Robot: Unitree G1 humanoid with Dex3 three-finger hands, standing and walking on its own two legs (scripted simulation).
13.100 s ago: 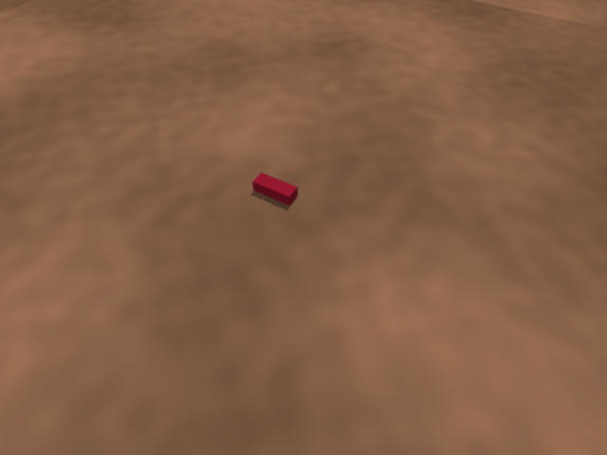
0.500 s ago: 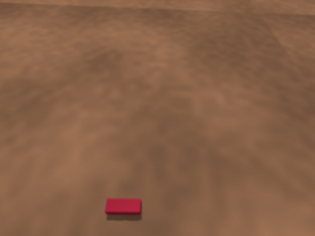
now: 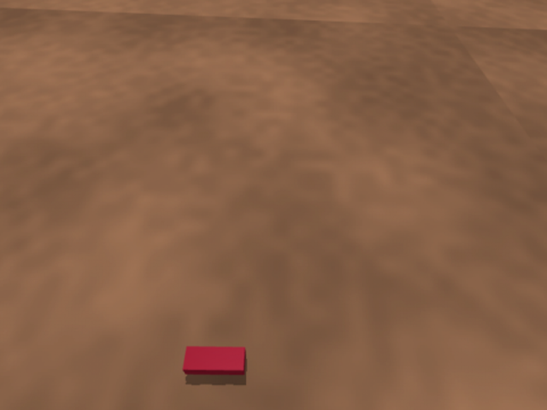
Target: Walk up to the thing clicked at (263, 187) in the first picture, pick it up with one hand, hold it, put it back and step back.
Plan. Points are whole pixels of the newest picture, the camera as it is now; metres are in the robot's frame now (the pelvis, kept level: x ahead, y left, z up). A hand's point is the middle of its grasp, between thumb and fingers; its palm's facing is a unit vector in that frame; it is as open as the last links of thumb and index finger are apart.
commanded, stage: stand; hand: left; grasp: from above
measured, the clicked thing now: (215, 360) +0.40 +0.20 -0.75
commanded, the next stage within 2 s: rise first in 0.70 s
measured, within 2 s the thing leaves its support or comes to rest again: neither
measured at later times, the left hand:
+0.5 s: hand out of the picture +0.07 +0.26 -0.16, palm faces -0.02 -0.93 -0.35, open 7.4 cm
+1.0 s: hand out of the picture +0.14 +0.25 -0.17, palm faces +0.02 -0.94 -0.33, open 8.4 cm
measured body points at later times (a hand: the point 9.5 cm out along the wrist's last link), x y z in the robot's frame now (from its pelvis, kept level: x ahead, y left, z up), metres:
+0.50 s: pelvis +0.00 +0.00 +0.00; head +0.02 +0.00 +0.45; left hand +0.07 +0.30 -0.13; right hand +0.08 -0.30 -0.13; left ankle +0.00 +0.14 -0.75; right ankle +0.00 -0.15 -0.75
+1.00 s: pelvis -0.01 +0.00 -0.02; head +0.05 +0.00 +0.43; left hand +0.14 +0.30 -0.14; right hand +0.10 -0.28 -0.14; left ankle +0.00 +0.14 -0.75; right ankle +0.00 -0.15 -0.75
